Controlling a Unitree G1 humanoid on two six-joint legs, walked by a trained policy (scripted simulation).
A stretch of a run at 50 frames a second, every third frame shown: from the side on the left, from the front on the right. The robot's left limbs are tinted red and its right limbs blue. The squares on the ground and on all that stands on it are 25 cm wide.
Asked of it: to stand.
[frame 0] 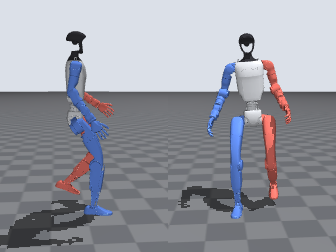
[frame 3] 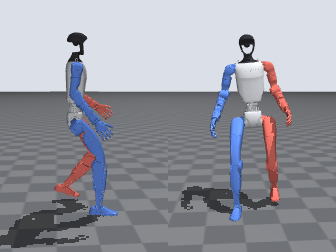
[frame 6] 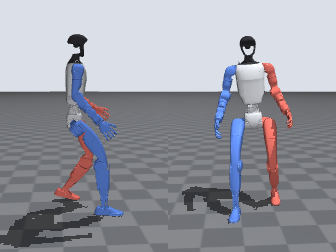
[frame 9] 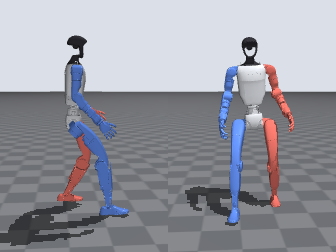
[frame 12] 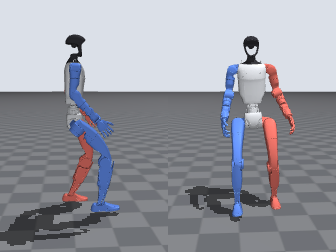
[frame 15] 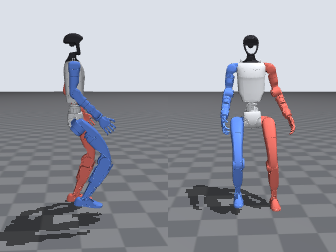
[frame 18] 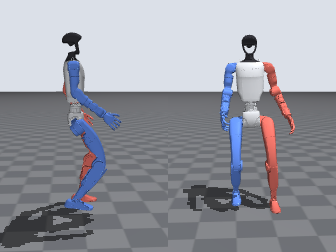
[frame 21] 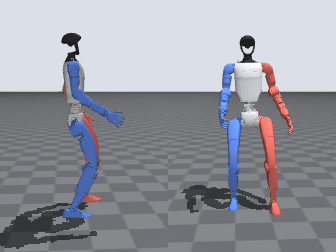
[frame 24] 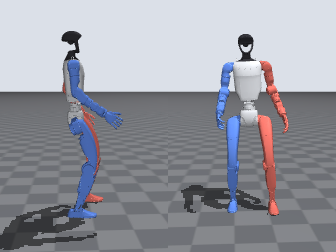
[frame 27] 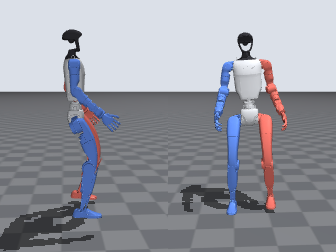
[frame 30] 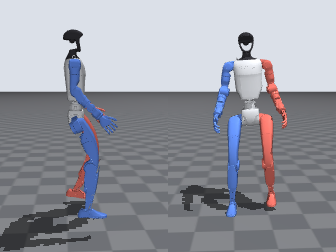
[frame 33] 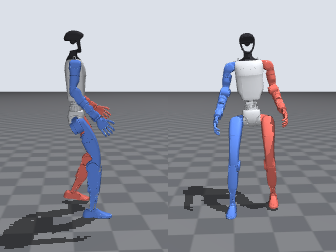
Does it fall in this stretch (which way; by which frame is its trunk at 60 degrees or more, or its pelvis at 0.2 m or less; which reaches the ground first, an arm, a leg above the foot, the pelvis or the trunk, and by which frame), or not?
no
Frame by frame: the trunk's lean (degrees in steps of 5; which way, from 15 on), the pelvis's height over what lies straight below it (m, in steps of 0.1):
0: 5, 0.8
3: 5, 0.8
6: 5, 0.7
9: 5, 0.7
12: 0, 0.7
15: 0, 0.8
18: 5, 0.8
21: 5, 0.8
24: 5, 0.8
27: 5, 0.8
30: 5, 0.8
33: 5, 0.8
